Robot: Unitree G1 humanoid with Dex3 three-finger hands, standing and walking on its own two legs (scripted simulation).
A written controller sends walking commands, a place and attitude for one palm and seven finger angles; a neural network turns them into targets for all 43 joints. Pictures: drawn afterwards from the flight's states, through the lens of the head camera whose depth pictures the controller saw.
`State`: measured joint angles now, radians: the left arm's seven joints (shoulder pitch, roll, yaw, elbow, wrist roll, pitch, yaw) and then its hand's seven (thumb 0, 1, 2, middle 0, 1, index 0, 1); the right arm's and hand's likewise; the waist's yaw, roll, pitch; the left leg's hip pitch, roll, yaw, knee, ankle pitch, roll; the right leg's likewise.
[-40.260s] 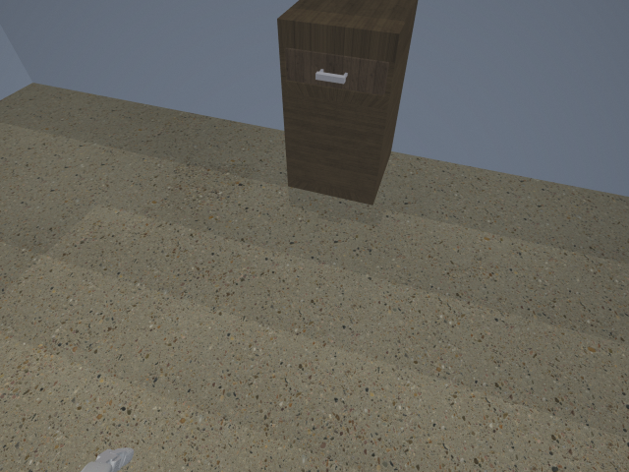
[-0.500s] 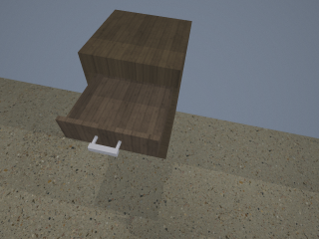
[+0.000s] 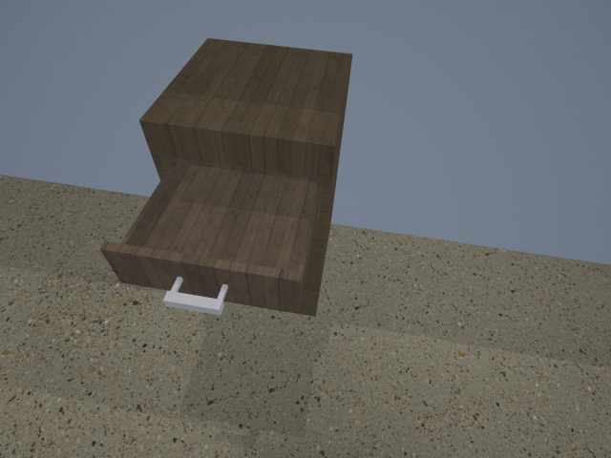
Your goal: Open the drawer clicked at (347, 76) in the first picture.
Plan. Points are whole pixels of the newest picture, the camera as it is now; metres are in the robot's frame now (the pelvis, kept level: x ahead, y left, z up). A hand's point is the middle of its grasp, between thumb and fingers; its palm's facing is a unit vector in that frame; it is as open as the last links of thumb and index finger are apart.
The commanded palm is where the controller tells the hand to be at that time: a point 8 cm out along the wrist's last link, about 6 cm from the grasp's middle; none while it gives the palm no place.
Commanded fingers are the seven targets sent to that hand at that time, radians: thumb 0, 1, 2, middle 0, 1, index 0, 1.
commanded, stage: let the arm hang, fingers relaxed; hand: left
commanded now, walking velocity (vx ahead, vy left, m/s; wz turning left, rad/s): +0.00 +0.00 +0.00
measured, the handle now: (197, 294) +0.43 +0.23 -0.16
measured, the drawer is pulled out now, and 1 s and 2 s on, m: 0.28 0.28 0.28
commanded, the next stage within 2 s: look to check the result in 0.10 s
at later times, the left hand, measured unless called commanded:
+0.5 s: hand out of the picture -0.01 +0.15 -0.18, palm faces +0.04 -0.99 -0.16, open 7.3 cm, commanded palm none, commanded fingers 0.00 0.90 0.90 -0.20 -0.30 -0.20 -0.30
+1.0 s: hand out of the picture +0.01 +0.14 -0.18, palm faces +0.03 -0.99 -0.16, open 7.3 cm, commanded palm none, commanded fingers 0.00 0.90 0.90 -0.20 -0.30 -0.20 -0.30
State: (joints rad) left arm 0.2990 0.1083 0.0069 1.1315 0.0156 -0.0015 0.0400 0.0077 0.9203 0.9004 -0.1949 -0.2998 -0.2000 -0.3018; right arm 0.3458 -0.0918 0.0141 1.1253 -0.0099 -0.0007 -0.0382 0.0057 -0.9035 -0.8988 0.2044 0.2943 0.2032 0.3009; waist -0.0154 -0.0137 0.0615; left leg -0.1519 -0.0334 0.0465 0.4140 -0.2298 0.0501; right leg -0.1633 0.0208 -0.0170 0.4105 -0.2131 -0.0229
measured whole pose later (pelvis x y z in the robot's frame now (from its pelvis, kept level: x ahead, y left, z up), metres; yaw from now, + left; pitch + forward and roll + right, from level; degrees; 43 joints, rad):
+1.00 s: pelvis +0.03 -0.01 +0.00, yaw -1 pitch -1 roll +0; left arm 0.31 0.10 0.01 1.14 0.01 -0.01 0.04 0.00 0.91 0.90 -0.19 -0.30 -0.20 -0.30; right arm 0.33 -0.10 0.01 1.14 -0.01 -0.01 -0.05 0.00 -0.90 -0.90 0.20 0.29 0.20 0.30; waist -0.02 0.00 0.07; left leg -0.11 -0.02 0.05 0.40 -0.26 0.03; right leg -0.13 0.04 -0.01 0.41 -0.25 -0.04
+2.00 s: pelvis +0.04 -0.04 +0.00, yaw -1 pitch -1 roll +0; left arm 0.31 0.10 0.01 1.14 0.00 -0.02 0.05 0.00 0.91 0.90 -0.19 -0.30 -0.20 -0.30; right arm 0.32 -0.10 0.01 1.14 -0.01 0.00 -0.05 0.00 -0.90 -0.90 0.20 0.29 0.20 0.30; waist -0.02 0.01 0.07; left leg -0.09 0.01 0.04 0.39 -0.27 -0.01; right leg -0.11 0.07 -0.02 0.39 -0.26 -0.08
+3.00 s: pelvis +0.04 -0.05 +0.00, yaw +0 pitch -1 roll +0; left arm 0.31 0.09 0.01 1.14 0.00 -0.02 0.05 0.00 0.91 0.90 -0.19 -0.30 -0.20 -0.30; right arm 0.33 -0.10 0.01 1.14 -0.01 0.00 -0.05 0.00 -0.90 -0.90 0.20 0.29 0.20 0.30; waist -0.02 0.01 0.08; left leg -0.09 0.03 0.03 0.39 -0.28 -0.02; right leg -0.11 0.08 -0.03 0.39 -0.27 -0.09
